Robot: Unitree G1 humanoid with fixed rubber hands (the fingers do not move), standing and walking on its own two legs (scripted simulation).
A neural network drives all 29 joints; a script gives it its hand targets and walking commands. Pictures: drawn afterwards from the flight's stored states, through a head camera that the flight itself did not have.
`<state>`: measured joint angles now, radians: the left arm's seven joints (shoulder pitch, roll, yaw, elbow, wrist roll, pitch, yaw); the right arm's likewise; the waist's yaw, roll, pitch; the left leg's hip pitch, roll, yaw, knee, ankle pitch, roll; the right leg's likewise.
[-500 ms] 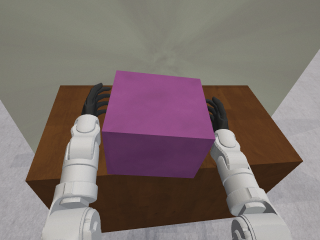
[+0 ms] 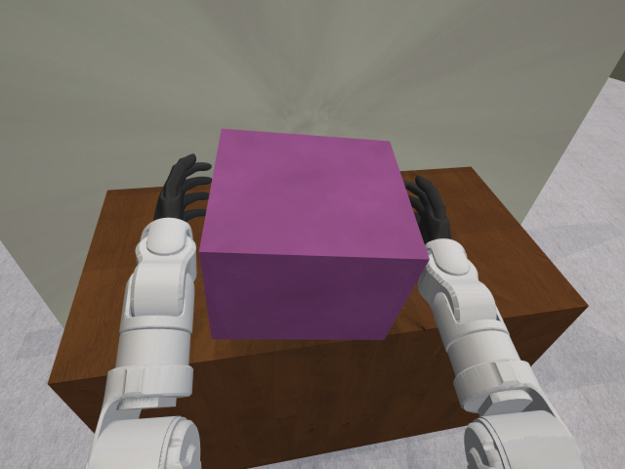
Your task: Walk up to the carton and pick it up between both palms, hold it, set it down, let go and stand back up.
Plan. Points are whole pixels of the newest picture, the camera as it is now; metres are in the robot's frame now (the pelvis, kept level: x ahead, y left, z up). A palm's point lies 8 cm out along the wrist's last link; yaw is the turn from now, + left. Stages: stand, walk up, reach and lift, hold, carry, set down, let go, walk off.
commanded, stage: reach and lift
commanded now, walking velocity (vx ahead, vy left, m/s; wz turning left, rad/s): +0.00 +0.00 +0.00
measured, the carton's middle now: (304, 236) +0.39 +0.00 +0.11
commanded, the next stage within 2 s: hold in 1.24 s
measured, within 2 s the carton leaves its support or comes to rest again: neither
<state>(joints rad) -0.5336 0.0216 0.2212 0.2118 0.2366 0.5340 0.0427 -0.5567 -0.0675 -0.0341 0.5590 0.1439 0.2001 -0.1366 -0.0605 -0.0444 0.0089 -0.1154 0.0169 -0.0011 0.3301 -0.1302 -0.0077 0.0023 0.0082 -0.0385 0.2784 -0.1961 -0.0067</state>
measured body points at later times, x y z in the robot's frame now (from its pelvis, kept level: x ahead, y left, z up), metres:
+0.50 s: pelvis -0.01 -0.01 +0.00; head -0.05 +0.01 +0.45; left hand +0.37 +0.17 +0.18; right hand +0.36 -0.16 +0.15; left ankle +0.04 +0.12 -0.75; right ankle -0.02 -0.11 -0.75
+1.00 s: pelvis -0.01 +0.00 +0.00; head -0.05 +0.02 +0.45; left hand +0.36 +0.17 +0.19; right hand +0.36 -0.16 +0.16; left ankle +0.04 +0.12 -0.75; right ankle -0.02 -0.11 -0.75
